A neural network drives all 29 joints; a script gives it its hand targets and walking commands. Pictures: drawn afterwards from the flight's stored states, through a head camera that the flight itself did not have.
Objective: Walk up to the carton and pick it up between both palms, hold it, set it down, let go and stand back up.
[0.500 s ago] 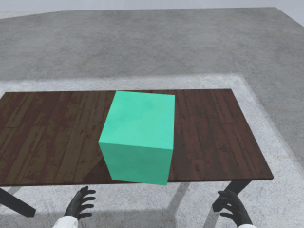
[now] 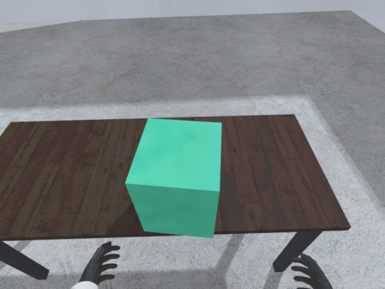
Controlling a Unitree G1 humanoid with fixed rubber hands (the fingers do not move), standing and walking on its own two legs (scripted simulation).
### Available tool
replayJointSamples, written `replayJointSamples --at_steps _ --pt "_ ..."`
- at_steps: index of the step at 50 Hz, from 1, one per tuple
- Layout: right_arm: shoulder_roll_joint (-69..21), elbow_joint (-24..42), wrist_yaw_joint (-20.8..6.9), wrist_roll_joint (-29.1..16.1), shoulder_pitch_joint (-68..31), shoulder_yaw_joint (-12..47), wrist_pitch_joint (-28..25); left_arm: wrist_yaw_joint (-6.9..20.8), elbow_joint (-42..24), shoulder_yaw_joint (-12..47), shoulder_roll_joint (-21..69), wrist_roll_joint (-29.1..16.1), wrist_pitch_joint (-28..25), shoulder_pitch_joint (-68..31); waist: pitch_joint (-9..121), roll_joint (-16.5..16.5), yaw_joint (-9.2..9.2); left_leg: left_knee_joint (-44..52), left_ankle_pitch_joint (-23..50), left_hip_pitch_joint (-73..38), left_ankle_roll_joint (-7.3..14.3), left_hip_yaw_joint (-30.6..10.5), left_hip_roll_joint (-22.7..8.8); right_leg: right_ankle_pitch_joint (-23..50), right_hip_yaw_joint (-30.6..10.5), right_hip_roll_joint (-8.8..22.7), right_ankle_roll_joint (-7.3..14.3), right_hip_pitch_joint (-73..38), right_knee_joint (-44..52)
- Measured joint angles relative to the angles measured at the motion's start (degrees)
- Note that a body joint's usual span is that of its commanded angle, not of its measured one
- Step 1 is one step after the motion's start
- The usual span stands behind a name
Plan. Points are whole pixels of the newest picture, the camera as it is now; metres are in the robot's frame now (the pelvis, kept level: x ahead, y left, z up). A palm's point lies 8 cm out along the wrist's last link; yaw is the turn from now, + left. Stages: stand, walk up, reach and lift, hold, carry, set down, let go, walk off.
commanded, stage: stand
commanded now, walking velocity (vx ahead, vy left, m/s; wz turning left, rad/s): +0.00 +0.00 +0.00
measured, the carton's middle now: (181, 179) +0.40 +0.06 -0.07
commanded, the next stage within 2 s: none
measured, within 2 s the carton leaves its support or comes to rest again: neither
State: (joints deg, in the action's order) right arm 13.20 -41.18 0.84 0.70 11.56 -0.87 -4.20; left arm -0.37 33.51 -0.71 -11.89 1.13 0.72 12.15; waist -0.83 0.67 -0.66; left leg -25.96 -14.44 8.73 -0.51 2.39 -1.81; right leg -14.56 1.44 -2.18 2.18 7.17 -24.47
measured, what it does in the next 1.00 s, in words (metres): shifts its weight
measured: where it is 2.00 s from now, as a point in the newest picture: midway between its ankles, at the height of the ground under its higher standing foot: outside the picture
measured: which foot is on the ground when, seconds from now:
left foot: down 0.00-1.00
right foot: down 0.00-1.00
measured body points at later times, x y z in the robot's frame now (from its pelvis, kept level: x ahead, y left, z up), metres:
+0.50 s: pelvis -0.04 +0.01 +0.00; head -0.07 +0.01 +0.45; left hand +0.06 +0.27 -0.11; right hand +0.06 -0.25 -0.12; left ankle +0.00 +0.12 -0.74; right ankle -0.01 -0.09 -0.74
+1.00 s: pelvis -0.06 +0.01 -0.01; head -0.08 +0.00 +0.44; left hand +0.00 +0.27 -0.12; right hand +0.02 -0.25 -0.13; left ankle +0.00 +0.12 -0.74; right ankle -0.01 -0.09 -0.74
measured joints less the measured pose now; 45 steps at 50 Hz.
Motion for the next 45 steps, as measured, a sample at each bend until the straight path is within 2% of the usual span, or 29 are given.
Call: replayJointSamples --at_steps 8,29,45 --pt "1.6 -1.3 -0.5 0.1 3.0 -0.1 2.3 0.0 2.5 0.0 -2.2 -0.4 -2.3 4.2 2.5 0.9 0.05 -1.8 -0.4 1.4 0.4 -0.5 0.6 -0.8 0.5 0.7 -0.4 1.3 -2.0" --pt "2.3 -2.3 -1.1 0.0 6.5 1.2 3.1 0.1 5.8 1.5 -3.0 -0.6 -2.1 7.3 1.4 0.1 0.61 -2.7 3.2 5.3 1.1 -1.0 1.5 2.1 0.7 1.6 -1.0 5.5 -4.0" --pt "2.6 -1.9 -1.1 0.3 7.9 0.5 3.7 0.2 6.8 0.7 -3.3 -0.2 -1.7 10.1 1.1 0.7 0.50 -5.1 3.0 8.8 0.9 -2.3 2.0 2.2 0.6 1.4 -0.9 8.8 -6.4"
